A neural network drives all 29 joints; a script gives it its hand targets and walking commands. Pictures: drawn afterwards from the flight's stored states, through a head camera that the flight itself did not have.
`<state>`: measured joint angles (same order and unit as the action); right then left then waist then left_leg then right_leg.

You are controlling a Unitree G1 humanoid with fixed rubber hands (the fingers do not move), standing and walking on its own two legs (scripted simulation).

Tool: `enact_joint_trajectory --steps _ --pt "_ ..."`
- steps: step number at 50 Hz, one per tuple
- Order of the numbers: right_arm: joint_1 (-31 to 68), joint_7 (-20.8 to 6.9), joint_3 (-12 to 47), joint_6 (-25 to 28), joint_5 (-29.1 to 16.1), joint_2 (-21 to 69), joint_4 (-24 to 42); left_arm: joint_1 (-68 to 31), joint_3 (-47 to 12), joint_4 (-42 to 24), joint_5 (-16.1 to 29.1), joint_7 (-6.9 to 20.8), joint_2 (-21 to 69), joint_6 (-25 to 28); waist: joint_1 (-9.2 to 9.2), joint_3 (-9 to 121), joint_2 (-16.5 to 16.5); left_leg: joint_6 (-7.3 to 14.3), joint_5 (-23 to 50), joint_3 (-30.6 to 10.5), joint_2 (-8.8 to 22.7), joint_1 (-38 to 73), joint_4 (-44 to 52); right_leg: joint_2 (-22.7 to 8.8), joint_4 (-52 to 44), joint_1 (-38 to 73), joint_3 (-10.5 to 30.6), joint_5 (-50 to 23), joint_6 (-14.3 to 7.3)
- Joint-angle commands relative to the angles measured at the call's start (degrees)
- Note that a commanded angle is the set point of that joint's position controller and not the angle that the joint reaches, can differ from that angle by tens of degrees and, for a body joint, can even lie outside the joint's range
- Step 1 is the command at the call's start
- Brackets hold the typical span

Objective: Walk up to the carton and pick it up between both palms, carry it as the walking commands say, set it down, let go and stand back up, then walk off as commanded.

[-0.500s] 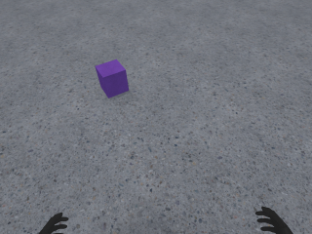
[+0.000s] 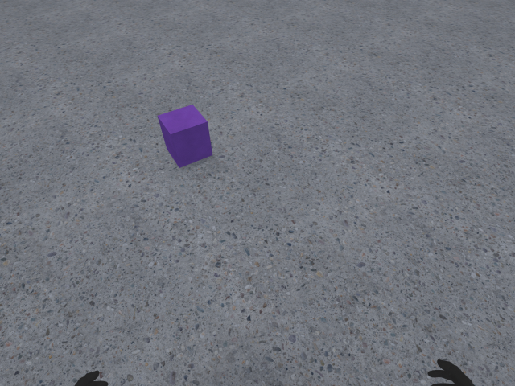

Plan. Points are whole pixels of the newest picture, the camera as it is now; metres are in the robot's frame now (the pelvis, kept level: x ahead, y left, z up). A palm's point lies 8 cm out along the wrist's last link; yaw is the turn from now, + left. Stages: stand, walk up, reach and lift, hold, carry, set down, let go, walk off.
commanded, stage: stand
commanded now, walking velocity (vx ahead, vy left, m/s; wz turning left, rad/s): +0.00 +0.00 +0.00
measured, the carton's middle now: (185, 136) +1.55 +0.41 -0.66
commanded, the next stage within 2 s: walk up in 1.50 s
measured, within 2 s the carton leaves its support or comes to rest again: neither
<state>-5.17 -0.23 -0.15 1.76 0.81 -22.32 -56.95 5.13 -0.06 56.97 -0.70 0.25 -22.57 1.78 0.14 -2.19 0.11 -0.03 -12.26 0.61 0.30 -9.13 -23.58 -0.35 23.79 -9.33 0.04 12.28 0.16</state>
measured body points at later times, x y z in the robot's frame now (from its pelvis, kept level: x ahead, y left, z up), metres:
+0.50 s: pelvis +0.00 +0.00 +0.00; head +0.00 +0.00 +0.45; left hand +0.11 +0.32 -0.11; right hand +0.11 -0.32 -0.11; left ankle +0.01 +0.12 -0.74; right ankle +0.01 -0.12 -0.74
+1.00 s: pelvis +0.01 +0.00 +0.00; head +0.01 +0.00 +0.45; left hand +0.12 +0.32 -0.11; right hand +0.12 -0.32 -0.11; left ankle +0.01 +0.12 -0.74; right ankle +0.01 -0.12 -0.74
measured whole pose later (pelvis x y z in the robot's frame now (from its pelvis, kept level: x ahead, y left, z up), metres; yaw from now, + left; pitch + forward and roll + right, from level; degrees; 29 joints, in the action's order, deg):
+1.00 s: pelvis +0.01 +0.00 +0.00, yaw +0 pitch -2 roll +0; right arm -4.9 0.1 -0.3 1.1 0.7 -22.7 -60.7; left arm 4.7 -0.1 60.5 -0.6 -0.2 -22.8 1.1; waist 0.0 -2.4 0.1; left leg -0.1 -10.6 0.6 0.3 -6.5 -19.2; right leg -0.3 19.4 -6.8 0.0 10.6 0.2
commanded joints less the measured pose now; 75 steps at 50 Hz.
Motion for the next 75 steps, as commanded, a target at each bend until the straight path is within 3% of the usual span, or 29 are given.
enact_joint_trajectory --steps 1,75 --pt "2.6 0.3 -1.9 0.5 0.0 -9.7 1.7 -2.6 1.8 -1.8 0.0 -0.3 -9.7 0.5 0.0 3.2 -0.2 2.0 5.5 -5.8 6.4 0.8 5.0 -6.2 -4.9 0.3 5.6 -5.6 -2.1" --pt "2.0 0.6 -2.0 -0.3 -0.1 -10.5 -1.4 -2.3 1.9 1.1 0.1 -0.7 -10.3 -0.3 -0.12 3.3 -0.1 1.6 9.9 -5.4 7.2 3.8 7.5 -7.0 -7.6 3.2 5.3 -9.9 -1.7"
